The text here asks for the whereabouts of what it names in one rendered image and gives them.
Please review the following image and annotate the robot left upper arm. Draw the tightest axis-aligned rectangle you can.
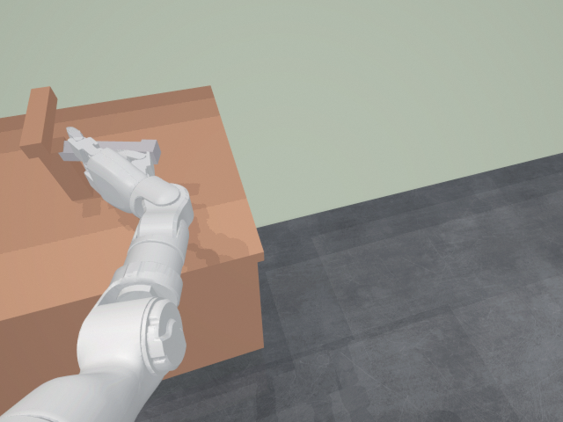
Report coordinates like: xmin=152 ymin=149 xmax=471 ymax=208
xmin=0 ymin=296 xmax=186 ymax=422

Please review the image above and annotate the left robot hand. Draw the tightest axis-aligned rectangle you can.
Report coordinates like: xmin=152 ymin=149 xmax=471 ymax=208
xmin=66 ymin=127 xmax=155 ymax=214

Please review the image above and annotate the robot left forearm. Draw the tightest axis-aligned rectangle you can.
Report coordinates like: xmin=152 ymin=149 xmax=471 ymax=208
xmin=77 ymin=176 xmax=194 ymax=367

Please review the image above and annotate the tap lever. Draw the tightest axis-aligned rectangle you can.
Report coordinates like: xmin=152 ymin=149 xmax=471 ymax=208
xmin=58 ymin=140 xmax=161 ymax=164

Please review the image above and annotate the counter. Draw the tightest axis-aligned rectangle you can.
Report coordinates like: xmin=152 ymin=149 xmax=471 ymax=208
xmin=0 ymin=85 xmax=264 ymax=416

